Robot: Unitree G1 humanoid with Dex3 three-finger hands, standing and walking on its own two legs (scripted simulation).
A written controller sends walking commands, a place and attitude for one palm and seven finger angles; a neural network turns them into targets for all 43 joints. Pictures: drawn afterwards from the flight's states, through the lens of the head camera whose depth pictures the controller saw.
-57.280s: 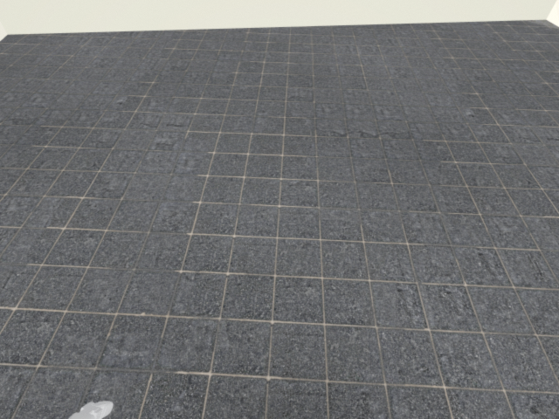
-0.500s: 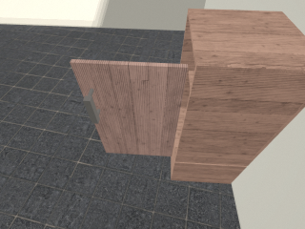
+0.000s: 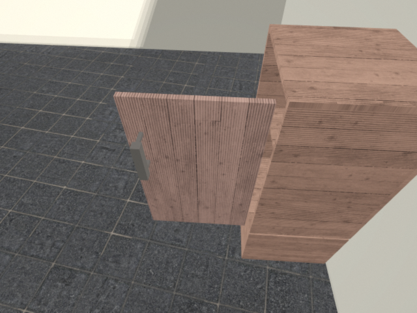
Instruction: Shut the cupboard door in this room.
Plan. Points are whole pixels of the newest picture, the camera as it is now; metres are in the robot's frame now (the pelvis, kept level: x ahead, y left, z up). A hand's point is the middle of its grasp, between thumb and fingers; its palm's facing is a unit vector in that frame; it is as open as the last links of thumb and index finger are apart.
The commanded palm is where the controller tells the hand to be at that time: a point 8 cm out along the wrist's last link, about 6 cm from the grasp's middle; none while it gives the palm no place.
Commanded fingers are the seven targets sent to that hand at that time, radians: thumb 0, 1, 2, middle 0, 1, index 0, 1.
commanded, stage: look again from close up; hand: left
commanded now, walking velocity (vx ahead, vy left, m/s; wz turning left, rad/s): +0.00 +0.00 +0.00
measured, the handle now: (142, 156) +0.49 +0.22 -0.03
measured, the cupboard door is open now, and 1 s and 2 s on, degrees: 90 90 90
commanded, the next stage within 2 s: raise the hand and make a fist in 0.06 s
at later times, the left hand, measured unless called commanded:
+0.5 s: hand (122, 299) +0.16 +0.17 -0.05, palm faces -0.02 -1.00 -0.05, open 6.6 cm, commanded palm +0.11 +0.24 -0.06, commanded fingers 0.00 0.90 0.90 -0.51 -0.64 -0.51 -0.64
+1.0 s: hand (112, 295) +0.16 +0.20 -0.05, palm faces +0.01 -1.00 -0.02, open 4.2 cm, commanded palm +0.13 +0.24 -0.05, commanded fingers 0.00 0.90 0.90 -0.97 -1.14 -0.97 -1.14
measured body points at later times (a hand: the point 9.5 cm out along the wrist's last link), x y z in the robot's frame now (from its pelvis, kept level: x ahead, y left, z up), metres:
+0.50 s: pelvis -0.05 -0.03 -0.09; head -0.01 -0.03 +0.36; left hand +0.15 +0.23 -0.04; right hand +0.16 -0.28 -0.14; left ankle +0.00 +0.11 -0.73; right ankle -0.03 -0.13 -0.73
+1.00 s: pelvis -0.05 -0.01 -0.10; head +0.01 +0.00 +0.34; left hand +0.16 +0.25 -0.05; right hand +0.12 -0.23 -0.19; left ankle +0.00 +0.11 -0.73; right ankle -0.03 -0.13 -0.73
